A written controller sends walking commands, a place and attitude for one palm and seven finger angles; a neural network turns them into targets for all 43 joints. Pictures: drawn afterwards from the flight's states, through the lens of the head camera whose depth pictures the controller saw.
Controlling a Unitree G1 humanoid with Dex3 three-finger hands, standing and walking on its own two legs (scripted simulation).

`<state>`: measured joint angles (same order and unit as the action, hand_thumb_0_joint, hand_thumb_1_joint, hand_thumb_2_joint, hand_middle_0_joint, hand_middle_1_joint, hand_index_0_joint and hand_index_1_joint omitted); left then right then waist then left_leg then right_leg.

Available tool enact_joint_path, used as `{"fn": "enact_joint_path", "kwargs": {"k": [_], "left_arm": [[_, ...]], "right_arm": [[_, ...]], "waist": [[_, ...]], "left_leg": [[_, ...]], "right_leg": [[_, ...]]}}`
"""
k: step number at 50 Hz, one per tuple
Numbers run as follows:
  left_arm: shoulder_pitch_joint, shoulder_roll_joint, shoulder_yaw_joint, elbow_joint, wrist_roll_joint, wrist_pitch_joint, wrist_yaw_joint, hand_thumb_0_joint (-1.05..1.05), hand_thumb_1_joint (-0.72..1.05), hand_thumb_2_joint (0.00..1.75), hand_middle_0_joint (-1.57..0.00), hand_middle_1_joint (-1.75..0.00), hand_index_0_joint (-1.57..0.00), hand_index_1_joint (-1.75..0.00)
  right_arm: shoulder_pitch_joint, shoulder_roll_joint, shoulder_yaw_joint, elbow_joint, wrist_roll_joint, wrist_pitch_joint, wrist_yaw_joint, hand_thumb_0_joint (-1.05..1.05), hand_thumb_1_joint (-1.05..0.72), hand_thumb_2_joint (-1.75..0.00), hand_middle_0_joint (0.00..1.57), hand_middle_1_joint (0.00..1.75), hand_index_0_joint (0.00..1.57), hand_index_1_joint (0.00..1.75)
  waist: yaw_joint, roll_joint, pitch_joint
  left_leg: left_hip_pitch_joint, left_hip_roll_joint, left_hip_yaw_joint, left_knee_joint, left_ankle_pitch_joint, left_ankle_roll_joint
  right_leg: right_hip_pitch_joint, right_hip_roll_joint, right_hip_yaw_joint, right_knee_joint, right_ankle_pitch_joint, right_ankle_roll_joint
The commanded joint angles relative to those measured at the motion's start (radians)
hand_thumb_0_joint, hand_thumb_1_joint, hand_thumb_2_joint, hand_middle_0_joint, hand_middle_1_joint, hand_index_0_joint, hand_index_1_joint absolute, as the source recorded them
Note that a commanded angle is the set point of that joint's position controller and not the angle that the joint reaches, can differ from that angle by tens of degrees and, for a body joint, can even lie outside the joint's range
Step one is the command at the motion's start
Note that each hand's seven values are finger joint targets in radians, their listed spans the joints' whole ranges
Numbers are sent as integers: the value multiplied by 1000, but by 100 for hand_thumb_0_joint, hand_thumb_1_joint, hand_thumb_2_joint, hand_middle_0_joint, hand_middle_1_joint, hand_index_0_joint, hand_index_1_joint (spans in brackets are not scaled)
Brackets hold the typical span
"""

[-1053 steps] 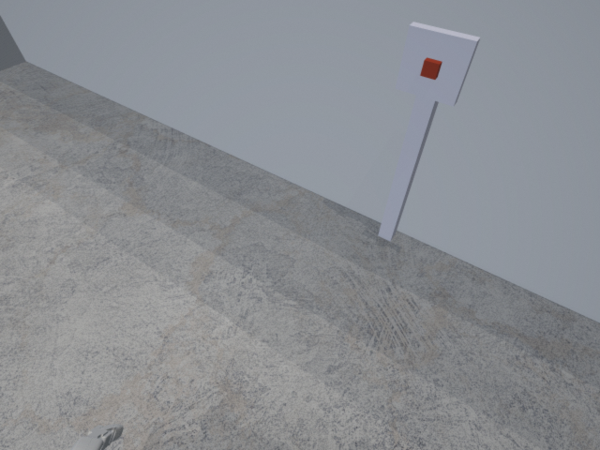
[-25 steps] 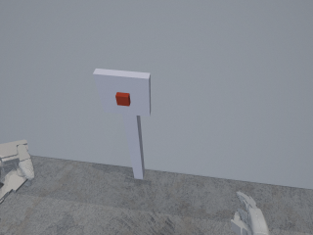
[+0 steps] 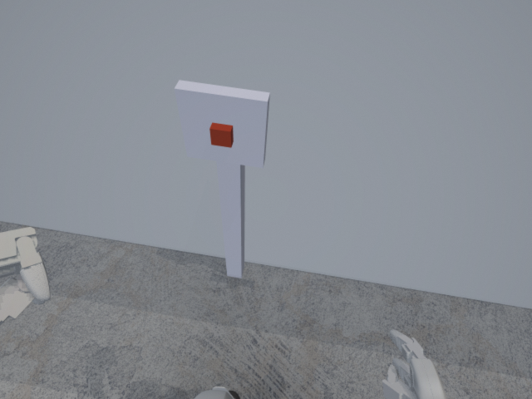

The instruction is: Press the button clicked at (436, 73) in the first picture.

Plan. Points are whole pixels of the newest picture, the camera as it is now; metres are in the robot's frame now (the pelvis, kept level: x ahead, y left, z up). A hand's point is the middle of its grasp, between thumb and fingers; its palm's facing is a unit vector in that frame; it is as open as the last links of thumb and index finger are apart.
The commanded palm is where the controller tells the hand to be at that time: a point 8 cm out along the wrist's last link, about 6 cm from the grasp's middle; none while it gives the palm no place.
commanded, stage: step back with the hand held close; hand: left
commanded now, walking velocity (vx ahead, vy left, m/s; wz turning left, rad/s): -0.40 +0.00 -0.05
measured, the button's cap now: (222, 134) +0.60 +0.14 +0.02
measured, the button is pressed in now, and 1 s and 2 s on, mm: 0 0 0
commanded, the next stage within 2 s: stop stepping back and stand still in 0.26 s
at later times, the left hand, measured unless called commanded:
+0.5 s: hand out of the picture +0.07 +0.25 +0.18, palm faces +0.33 -0.84 -0.43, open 3.1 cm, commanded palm +0.02 +0.29 +0.19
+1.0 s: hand out of the picture +0.00 +0.22 +0.18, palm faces +0.31 -0.83 -0.46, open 3.1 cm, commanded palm -0.05 +0.27 +0.19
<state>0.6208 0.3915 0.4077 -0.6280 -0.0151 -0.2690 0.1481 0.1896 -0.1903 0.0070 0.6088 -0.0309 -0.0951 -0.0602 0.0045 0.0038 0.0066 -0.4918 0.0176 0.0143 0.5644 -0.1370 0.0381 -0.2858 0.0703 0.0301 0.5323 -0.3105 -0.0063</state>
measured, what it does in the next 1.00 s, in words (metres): walks backwards: left foot, then right foot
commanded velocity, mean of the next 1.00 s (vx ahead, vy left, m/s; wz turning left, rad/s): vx -0.02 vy -0.02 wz -0.01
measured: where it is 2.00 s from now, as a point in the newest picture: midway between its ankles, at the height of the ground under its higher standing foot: outside the picture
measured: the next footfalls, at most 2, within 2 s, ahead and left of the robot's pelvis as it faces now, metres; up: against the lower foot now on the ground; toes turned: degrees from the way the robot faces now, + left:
left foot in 0.30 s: +0.04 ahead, +0.10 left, +0.00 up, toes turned +0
right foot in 0.58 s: -0.15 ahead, -0.08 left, +0.00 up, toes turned -5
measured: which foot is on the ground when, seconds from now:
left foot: down 0.00-0.16, up 0.18-0.28, down 0.30-0.60, up 0.62-0.70, down 0.72-0.94, up 0.96-1.00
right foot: down 0.00-0.32, up 0.34-0.56, down 0.58-1.00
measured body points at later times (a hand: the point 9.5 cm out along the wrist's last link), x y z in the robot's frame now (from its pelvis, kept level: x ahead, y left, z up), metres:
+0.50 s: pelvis -0.12 +0.01 +0.01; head -0.10 +0.05 +0.46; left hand +0.05 +0.29 +0.20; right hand +0.05 -0.21 -0.06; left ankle +0.00 +0.10 -0.73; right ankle -0.17 -0.12 -0.69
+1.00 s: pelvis -0.19 +0.00 +0.01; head -0.22 +0.01 +0.46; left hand -0.02 +0.26 +0.21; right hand -0.06 -0.24 -0.08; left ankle -0.11 +0.10 -0.71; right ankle -0.19 -0.08 -0.73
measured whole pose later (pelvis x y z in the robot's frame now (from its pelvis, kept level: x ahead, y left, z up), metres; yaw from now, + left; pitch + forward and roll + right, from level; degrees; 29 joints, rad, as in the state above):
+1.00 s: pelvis -0.19 +0.00 +0.01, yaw -2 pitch -1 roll +0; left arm 0.66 0.40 0.34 -0.60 -0.02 -0.18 0.15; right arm 0.28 -0.19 0.02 0.62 -0.02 -0.09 -0.06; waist -0.03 -0.01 -0.05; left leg -0.44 -0.02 0.01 0.72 -0.30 0.00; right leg -0.22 0.04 -0.08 0.50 -0.24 -0.08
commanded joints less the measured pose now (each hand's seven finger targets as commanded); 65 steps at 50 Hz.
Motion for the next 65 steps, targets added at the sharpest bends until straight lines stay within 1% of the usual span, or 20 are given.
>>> {"fn": "enact_joint_path", "kwargs": {"k": [1, 5, 9, 13, 15, 17, 18, 20, 24, 27, 31, 35, 39, 41, 45, 48, 52, 63, 64, 65], "left_arm": [[19, 161, 83, -220, -31, -55, 3, 0, 90, 90, -130, -150, -130, -150], [55, 188, 115, -205, -40, -50, 2, 0, 90, 90, -130, -150, -130, -150], [6, 192, 113, -132, -23, -27, 29, 0, 90, 90, -130, -150, -130, -150], [-75, 157, 57, -100, -11, -14, 22, 0, 90, 90, -130, -150, -130, -150], [-101, 174, 61, -158, -4, -44, 18, 0, 90, 90, -130, -150, -130, -150], [-44, 159, 72, -163, -7, -54, 3, 0, 90, 90, -130, -150, -130, -150], [-57, 161, 79, -206, -11, -52, 6, 0, 90, 90, -130, -150, -130, -150], [4, 147, 74, -246, -15, -44, 14, 0, 90, 90, -130, -150, -130, -150], [61, 134, 58, -273, -24, -2, 30, 0, 90, 90, -130, -150, -130, -150], [81, 176, 89, -216, -27, 34, 29, 0, 90, 90, -130, -150, -130, -150], [-62, 170, 80, -172, -48, 50, 28, 0, 90, 90, -130, -150, -130, -150], [-147, 131, 29, -91, -24, 64, 33, 0, 90, 90, -130, -150, -130, -150], [-169, 143, 40, -126, -13, 42, 34, 0, 90, 90, -130, -150, -130, -150], [-121, 142, 38, -133, -9, 42, 35, 0, 90, 90, -130, -150, -130, -150], [27, 132, 37, -167, -1, 47, 25, 0, 90, 90, -130, -150, -130, -150], [-19, 169, 85, -173, -17, 36, 31, 0, 90, 90, -130, -150, -130, -150], [-77, 130, 48, -57, -15, 28, 31, 0, 90, 90, -130, -150, -130, -150], [-70, 138, 43, -142, 0, 3, 29, 0, 90, 90, -130, -150, -130, -150], [-156, -4, -304, 713, 87, 184, -125, 0, 90, 90, -130, -150, -130, -150], [-130, -28, -286, 754, 58, 249, -145, 0, 90, 90, -126, -146, -126, -146]], "right_arm": [[-79, -143, -73, -158, 20, -34, -11, 0, -90, -90, 20, 30, 20, 30], [-109, -136, -66, -186, 24, -9, -14, 0, -90, -90, 20, 30, 20, 30], [-106, -109, -74, -151, 18, 28, -19, 0, -90, -90, 20, 30, 20, 30], [-116, -121, -47, -159, 18, 36, -36, 0, -90, -90, 20, 30, 20, 30], [-97, -161, -62, -171, 25, 13, -37, 0, -90, -90, 20, 30, 20, 30], [-117, -159, -69, -187, -2, -24, -27, 0, -90, -90, 20, 30, 20, 30], [-94, -136, -72, -171, -10, -38, -22, 0, -90, -90, 20, 30, 20, 30], [-67, -140, -79, -160, 4, -64, -7, 0, -90, -90, 20, 30, 20, 30], [-55, -125, -48, -157, 6, -81, -4, 0, -90, -90, 20, 30, 20, 30], [-56, -127, -41, -149, 3, -61, -17, 0, -90, -90, 20, 30, 20, 30], [-62, -127, -53, -114, 16, -43, -33, 0, -90, -90, 20, 30, 20, 30], [-77, -138, -32, -106, 26, -42, -47, 0, -90, -90, 20, 30, 20, 30], [-65, -127, -18, -134, 16, -68, -55, 0, -90, -90, 20, 30, 20, 30], [-70, -122, -25, -134, 9, -82, -42, 0, -90, -90, 20, 30, 20, 30], [-67, -128, -33, -155, 10, -62, -24, 0, -90, -90, 20, 30, 20, 30], [-50, -123, -49, -143, 17, -34, -13, 0, -90, -90, 20, 30, 20, 30], [-54, -126, -43, -122, 22, -41, -29, 0, -90, -90, 20, 30, 20, 30], [-71, -132, -36, -132, 25, -87, -34, 0, -90, -90, 20, 30, 20, 30], [-101, -332, -100, 120, 13, -91, 68, 0, -90, -90, 20, 30, 20, 30], [-22, -232, -87, 102, 32, -18, 66, 0, -90, -90, 20, 30, 20, 30]], "waist": [[-10, 32, -342], [-17, 17, -211], [-23, -154, -88], [-39, -56, 19], [-12, 170, -78], [-4, 324, -157], [-11, 216, -150], [-1, 104, -194], [-14, 259, -177], [-20, 180, -127], [-25, -152, -113], [-47, -32, 61], [-33, 273, 53], [-11, 135, 12], [-4, 175, -50], [-8, -188, -42], [-30, -88, 20], [-4, 72, -36], [-25, 52, 33], [-6, -11, -51]], "left_leg": [[349, 116, -69, -50, 387, -3], [206, 75, -72, -63, -41, -11], [237, -26, -56, 347, -204, -56], [205, 16, -65, -135, -74, -36], [104, 185, -206, -269, 137, 32], [-77, 323, -393, -432, -186, 115], [-51, 343, -406, -400, -167, 142], [152, 286, -311, -322, -161, 126], [184, 174, -238, -430, -432, 19], [168, 46, -89, -315, -326, -84], [363, -13, -40, 202, -149, -66], [269, 29, -42, 18, -216, -25], [127, 254, -549, -537, -707, 9], [64, 234, -431, -504, -588, 26], [-59, 78, -129, -300, -460, -26], [-78, -26, -33, 352, -224, -51], [85, 29, -20, 218, -181, -39], [200, 107, -122, -228, -94, 14], [78, 99, -119, -42, 118, 9], [159, 84, -63, -23, 147, -11]], "right_leg": [[51, -88, 49, -21, 448, 25], [-33, -125, 114, -120, 214, -5], [-339, -343, 262, -324, 4, -138], [-210, -175, 105, -156, 172, -38], [-1, -25, 13, 63, 159, 20], [112, 25, 35, 424, -127, 21], [45, 8, 73, 504, -138, 17], [-74, -20, 50, 426, -165, 17], [68, 10, -89, 60, -228, -1], [169, -23, -84, -257, -122, -48], [-238, -263, 122, -345, -323, -151], [-229, -214, 58, -189, -305, -100], [-121, -9, -61, 304, -234, -12], [1, -32, -56, 276, -196, -24], [274, -54, -82, -121, -140, -45], [60, -406, 391, -389, -248, -196], [-100, -312, 153, -328, -190, -131], [84, -115, 0, -135, 66, 10], [8, -180, -34, -2, 296, -12], [27, -186, 14, -30, 328, -24]]}}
